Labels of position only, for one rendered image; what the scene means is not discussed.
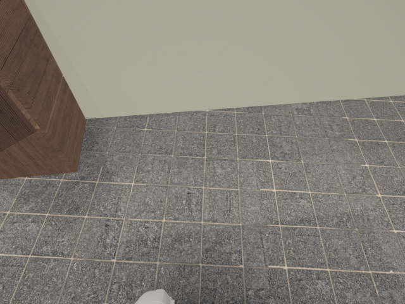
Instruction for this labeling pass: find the left robot thigh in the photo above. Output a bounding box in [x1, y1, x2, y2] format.
[135, 290, 175, 304]

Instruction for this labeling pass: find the cupboard door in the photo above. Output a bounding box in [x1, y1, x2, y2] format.
[0, 86, 37, 152]

